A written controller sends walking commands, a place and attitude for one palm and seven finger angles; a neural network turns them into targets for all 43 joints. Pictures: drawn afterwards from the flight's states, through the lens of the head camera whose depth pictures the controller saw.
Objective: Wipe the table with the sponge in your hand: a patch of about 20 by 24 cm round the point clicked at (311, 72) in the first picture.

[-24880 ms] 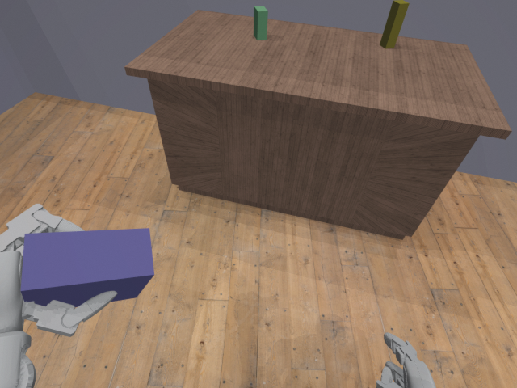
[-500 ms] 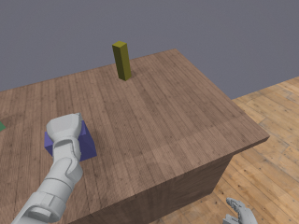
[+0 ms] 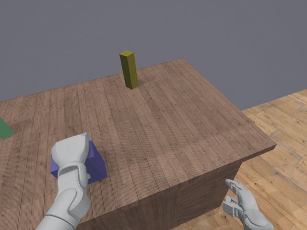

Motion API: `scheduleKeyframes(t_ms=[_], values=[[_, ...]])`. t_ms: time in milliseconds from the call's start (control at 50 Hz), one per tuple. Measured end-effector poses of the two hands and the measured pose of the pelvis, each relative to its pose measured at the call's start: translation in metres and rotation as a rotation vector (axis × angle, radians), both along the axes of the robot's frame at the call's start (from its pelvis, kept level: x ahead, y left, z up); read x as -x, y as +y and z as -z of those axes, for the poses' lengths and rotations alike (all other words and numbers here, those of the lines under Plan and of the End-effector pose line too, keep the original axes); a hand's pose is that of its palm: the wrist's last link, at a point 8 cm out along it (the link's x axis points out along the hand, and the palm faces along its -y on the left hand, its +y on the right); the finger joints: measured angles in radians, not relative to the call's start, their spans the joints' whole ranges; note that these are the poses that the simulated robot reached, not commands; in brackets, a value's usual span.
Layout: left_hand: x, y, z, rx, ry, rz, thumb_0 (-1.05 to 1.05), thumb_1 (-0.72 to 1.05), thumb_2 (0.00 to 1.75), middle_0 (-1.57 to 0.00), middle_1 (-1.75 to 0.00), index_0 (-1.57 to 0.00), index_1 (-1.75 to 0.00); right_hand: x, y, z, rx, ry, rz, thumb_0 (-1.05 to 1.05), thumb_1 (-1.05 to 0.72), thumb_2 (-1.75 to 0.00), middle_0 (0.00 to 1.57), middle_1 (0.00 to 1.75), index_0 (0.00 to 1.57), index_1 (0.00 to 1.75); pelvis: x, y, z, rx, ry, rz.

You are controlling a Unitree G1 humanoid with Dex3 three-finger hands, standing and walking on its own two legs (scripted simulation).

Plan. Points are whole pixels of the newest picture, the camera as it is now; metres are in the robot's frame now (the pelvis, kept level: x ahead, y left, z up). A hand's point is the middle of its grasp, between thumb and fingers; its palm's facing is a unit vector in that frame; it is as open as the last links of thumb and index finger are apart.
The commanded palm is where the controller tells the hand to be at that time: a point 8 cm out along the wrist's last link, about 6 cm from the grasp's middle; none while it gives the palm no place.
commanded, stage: wipe back along the middle lane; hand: left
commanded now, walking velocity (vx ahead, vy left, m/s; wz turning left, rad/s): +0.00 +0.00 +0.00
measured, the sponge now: (83, 169) +0.27 +0.25 +0.00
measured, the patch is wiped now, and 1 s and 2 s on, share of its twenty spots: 0.50 0.70 0.90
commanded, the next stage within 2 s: slide across to the third lane in 0.18 s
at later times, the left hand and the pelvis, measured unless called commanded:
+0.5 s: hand (83, 168) +0.25 +0.23 +0.04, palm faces -0.01 -0.07 -1.00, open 9.6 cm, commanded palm +0.23 +0.20 +0.09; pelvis -0.02 -0.01 +0.00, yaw +0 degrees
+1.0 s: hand (104, 160) +0.28 +0.18 +0.04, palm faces -0.02 -0.04 -1.00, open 9.6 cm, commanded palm +0.26 +0.15 +0.09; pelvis -0.03 -0.03 +0.00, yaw +1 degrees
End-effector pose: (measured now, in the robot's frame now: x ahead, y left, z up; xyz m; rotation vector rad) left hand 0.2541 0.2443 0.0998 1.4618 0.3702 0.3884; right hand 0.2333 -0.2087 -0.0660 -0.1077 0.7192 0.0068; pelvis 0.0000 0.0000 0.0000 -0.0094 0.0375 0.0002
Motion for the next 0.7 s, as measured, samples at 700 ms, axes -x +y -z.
scheduleKeyframes(t_ms=[700], values=[[0.016, -0.031, 0.003, -0.013, 0.049, 0.049, 0.01, -0.45, 1.07, -0.74, -1.39, -0.75, -1.39, 0.026, -0.018, 0.011, -0.008, -0.01, 0.018, 0.01, -0.91, -0.9, 0.2, 0.3, 0.19, 0.3, 0.021, -0.018, 0.001, -0.011, -0.029, -0.006]])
